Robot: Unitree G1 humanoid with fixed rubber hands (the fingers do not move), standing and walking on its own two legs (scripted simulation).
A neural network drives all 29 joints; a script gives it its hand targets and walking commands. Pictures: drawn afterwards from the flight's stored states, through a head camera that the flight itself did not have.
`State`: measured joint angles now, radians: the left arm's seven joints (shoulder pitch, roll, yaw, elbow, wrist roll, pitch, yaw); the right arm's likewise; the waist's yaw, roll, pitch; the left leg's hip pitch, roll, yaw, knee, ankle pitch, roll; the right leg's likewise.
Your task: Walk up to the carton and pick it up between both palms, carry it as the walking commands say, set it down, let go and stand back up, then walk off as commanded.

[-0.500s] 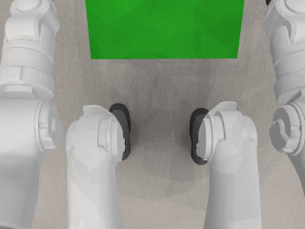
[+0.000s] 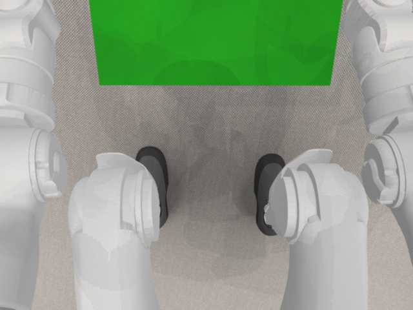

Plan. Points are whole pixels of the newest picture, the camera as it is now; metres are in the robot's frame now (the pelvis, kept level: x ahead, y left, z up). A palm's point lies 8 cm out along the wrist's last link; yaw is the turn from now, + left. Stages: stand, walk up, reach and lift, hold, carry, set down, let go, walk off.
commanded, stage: reach and lift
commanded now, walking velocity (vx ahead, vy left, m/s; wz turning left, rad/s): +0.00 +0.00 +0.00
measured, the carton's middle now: (213, 0) +0.53 +0.01 -0.24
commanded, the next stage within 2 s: none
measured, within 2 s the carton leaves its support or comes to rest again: leaves its support in 1.44 s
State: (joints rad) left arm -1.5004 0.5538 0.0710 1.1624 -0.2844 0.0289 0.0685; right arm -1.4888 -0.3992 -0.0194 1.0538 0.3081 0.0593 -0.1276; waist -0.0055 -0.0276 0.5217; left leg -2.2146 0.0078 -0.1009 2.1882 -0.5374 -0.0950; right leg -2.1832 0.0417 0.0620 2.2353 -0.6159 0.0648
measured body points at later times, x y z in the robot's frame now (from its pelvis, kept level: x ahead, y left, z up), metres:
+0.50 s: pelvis -0.01 +0.00 +0.00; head +0.37 +0.01 +0.22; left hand +0.55 +0.20 -0.21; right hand +0.55 -0.17 -0.19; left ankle +0.13 +0.15 -0.33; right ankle +0.11 -0.13 -0.33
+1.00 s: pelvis -0.01 +0.00 +0.00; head +0.37 +0.01 +0.22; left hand +0.55 +0.20 -0.20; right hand +0.55 -0.17 -0.19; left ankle +0.13 +0.15 -0.33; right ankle +0.11 -0.13 -0.33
